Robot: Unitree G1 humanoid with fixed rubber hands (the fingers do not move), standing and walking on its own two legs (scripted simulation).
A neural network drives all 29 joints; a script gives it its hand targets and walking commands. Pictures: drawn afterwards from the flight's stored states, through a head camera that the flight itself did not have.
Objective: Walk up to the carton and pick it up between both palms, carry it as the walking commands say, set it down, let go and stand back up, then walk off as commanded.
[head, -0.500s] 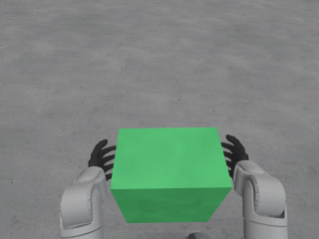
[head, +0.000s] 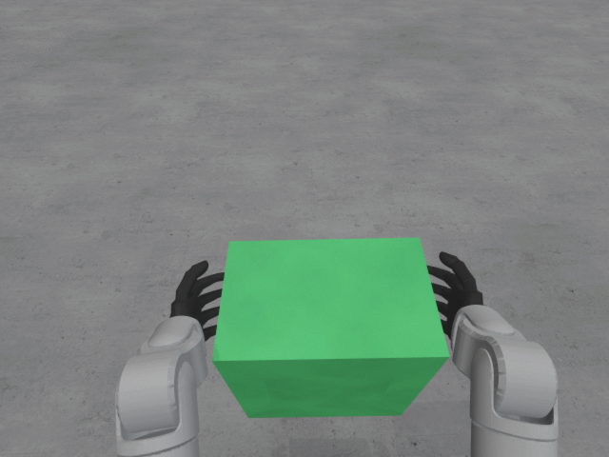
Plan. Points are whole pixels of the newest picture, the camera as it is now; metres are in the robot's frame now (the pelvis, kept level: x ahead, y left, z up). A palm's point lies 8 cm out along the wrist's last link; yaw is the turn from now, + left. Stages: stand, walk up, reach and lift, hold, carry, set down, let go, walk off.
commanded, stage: carry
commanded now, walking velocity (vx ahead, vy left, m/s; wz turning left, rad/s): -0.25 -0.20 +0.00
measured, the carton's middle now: (324, 337) +0.28 -0.02 +0.01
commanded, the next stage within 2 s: none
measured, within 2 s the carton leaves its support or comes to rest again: neither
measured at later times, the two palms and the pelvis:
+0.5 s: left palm out of the picture +0.08 -0.01 +0.08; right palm out of the picture +0.06 -0.32 +0.07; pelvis -0.19 -0.14 +0.01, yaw -1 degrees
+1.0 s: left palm out of the picture -0.03 -0.10 +0.10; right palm out of the picture -0.03 -0.41 +0.10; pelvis -0.29 -0.26 +0.01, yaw -1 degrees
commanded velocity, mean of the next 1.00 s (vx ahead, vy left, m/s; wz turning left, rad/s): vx -0.09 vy -0.20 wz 0.00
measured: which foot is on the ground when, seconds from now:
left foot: down 0.00-0.38, up 0.40-0.64, down 0.66-1.00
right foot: down 0.00-0.00, up 0.02-0.36, down 0.38-0.66, up 0.68-1.00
